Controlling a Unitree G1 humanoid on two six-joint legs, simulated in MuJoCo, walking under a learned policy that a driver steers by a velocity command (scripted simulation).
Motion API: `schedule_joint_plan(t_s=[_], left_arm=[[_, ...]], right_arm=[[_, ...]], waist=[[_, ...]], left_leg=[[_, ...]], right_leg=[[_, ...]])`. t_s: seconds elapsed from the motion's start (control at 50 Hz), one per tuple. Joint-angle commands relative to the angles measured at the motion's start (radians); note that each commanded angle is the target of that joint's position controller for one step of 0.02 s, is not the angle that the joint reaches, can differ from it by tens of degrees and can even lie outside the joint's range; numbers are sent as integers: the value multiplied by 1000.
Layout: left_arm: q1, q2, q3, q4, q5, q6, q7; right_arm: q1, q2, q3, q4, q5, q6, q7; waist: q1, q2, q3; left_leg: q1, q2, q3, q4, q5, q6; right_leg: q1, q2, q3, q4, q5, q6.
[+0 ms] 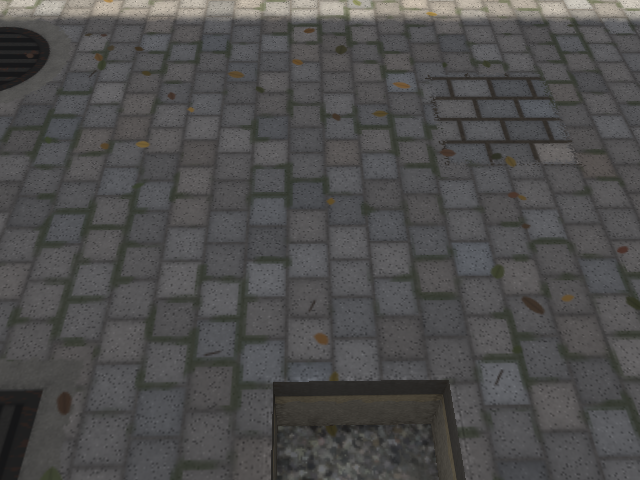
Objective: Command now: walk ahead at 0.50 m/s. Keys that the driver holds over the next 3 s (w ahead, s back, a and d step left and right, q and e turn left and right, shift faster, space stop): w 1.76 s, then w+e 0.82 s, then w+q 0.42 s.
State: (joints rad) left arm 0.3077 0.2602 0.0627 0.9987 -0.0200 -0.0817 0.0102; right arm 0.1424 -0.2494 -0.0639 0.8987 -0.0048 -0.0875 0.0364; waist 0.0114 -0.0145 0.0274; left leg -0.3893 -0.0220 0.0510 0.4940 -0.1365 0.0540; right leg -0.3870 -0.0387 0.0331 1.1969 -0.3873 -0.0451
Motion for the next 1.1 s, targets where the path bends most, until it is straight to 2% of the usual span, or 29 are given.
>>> schedule_joint_plan(t_s=[0.02,0.14,0.18,0.2,0.24,0.34,0.4,0.42,0.44,0.46,0.48,0.5,0.52,0.54,0.58,0.64,0.74,0.78,0.82,0.84,0.86,0.88,0.9,0.92,0.94,0.98,1.04,1.08,1.1], left_arm=[[27,95,31,-57,8,4,17],[-117,40,22,-127,40,23,14],[-137,51,23,-132,27,27,6],[-67,86,40,-88,19,23,-7],[-67,107,49,-93,5,23,-23],[-131,84,51,-126,13,5,-54],[388,144,95,45,31,-4,-55],[544,139,92,101,53,-14,-53],[406,132,57,59,36,-40,-51],[276,41,6,18,-6,-44,-62],[165,27,-5,-37,7,-32,-64],[194,183,48,5,14,-23,-70],[128,129,28,-30,12,-31,-66],[86,94,17,-40,58,-31,-54],[58,65,6,-60,68,-42,-24],[175,62,9,-51,48,-39,39],[535,-23,7,8,12,-7,59],[638,-64,-8,31,-23,30,62],[514,-70,-17,-18,-25,57,83],[171,56,1,-147,-42,72,89],[326,115,19,-107,-17,34,51],[300,154,26,-75,-4,2,37],[239,94,16,-137,-14,-30,12],[276,4,-1,-144,-39,-43,-3],[153,66,28,-182,-32,-47,1],[159,-11,27,-135,-33,-38,12],[125,9,60,-120,-23,-1,24],[108,-72,36,-105,-26,25,7],[58,-107,6,-148,-15,19,-6]], right_arm=[[20,-86,-13,-23,-18,-11,-3],[103,-170,-40,45,-19,1,-39],[112,-155,-38,57,-11,7,-39],[166,-178,-49,64,-41,1,-33],[193,-135,-39,71,-14,4,-32],[199,-130,-37,58,-17,23,-44],[-58,-168,-47,-8,-3,18,-43],[-231,-133,-44,-60,5,-1,-52],[-116,27,-5,-86,25,-34,-55],[66,22,-1,-63,37,-55,-46],[168,-27,-10,-32,48,-52,-39],[50,13,1,-90,56,-37,-43],[-49,-39,-5,-106,55,-19,-49],[-27,-42,-6,-96,61,-1,-37],[-61,-103,-31,-108,54,20,-5],[-232,-20,-12,-185,-17,24,50],[-511,-8,-5,-259,60,25,44],[-677,83,36,-344,66,-5,58],[-664,128,63,-393,89,-31,78],[-539,76,85,-358,81,-38,101],[-318,41,33,-290,24,-38,81],[-16,-62,-13,-204,24,-24,48],[179,-170,-51,-176,-38,-18,11],[299,-215,-56,-124,-72,-12,-1],[264,-165,-45,-122,-80,-17,-18],[127,-113,-38,-108,-23,-48,-1],[36,-21,-23,-31,-3,-60,-9],[183,98,22,66,-24,-26,-9],[188,105,30,78,-15,-14,-15]], waist=[[9,88,-79],[-1,67,-80],[-4,64,-75],[-4,60,-135],[-3,46,-90],[-1,125,-33],[281,84,-140],[406,3,-90],[219,-332,6],[58,-221,19],[-29,-142,-23],[-28,-118,3],[-7,16,79],[-35,67,67],[-40,6,69],[30,-32,50],[176,-96,204],[224,-71,236],[129,-96,277],[-9,43,237],[-28,-38,-89],[-197,-225,-155],[-275,-94,-264],[-214,116,-498],[-211,92,-507],[-107,-92,-284],[21,-3,-134],[26,146,-99],[42,104,-78]], left_leg=[[180,248,-272,-284,143,164],[171,237,-165,-333,305,191],[174,217,-118,-328,314,177],[196,258,-130,-285,318,195],[275,285,-191,-244,186,213],[286,294,-187,-75,327,194],[-133,180,-38,416,681,119],[-275,82,-11,849,351,53],[-504,-94,-139,1159,-430,50],[-568,-68,-258,1146,-445,89],[-585,-37,-253,1058,-337,88],[-657,12,-192,989,-369,57],[-667,60,-226,923,-316,37],[-633,91,-264,847,-208,44],[-605,96,-277,663,12,42],[-347,61,-104,398,565,43],[-1131,75,-112,653,-156,-15],[-1255,40,5,668,-273,-55],[-1157,87,21,703,-303,-63],[-454,129,30,105,-60,-17],[254,-91,151,360,166,21],[568,-59,52,425,177,112],[747,220,-328,296,273,224],[801,435,-806,81,121,288],[749,370,-874,-39,207,199],[471,290,-692,-80,132,185],[252,210,-370,-143,309,135],[239,228,-349,-172,162,166],[197,212,-300,-166,163,132]], right_leg=[[-163,-114,61,-57,124,-6],[-155,-106,26,-341,323,45],[-145,-93,13,-369,368,52],[-96,-70,-9,-200,440,60],[-251,-99,33,-152,352,35],[-264,-72,-40,-151,212,25],[428,67,-219,-280,284,9],[464,35,-200,-495,324,-35],[392,-180,265,-678,572,-151],[375,-210,308,-642,918,-145],[374,-262,294,-611,1086,-152],[294,-360,508,-726,578,-262],[183,-362,534,-731,484,-261],[124,-347,479,-686,415,-243],[97,-239,314,-643,253,-149],[-58,-150,173,-710,29,-124],[648,-270,349,-563,202,-169],[722,-227,324,-601,380,-124],[572,-258,321,-620,513,-101],[130,-234,148,-832,781,-58],[50,-196,87,-742,1299,-103],[-79,-202,51,-556,1581,-72],[-262,-80,-9,-152,1117,-6],[-184,65,101,194,48,4],[-146,66,213,152,16,-23],[-145,37,192,167,91,-51],[-166,-66,127,81,134,-52],[-326,-42,57,462,49,-84],[-422,-41,105,485,145,-110]])
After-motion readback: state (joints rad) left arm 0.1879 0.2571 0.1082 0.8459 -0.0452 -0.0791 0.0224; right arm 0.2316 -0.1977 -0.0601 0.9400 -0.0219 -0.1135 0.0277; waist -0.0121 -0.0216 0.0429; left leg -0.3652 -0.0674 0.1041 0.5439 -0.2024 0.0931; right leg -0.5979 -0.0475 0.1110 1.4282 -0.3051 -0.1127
